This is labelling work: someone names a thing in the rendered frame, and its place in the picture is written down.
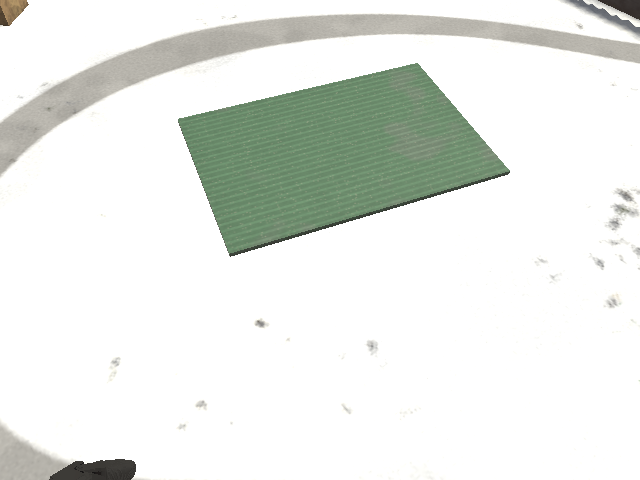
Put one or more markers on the left robot hand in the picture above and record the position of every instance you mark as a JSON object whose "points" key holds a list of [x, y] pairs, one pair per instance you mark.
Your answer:
{"points": [[118, 469]]}

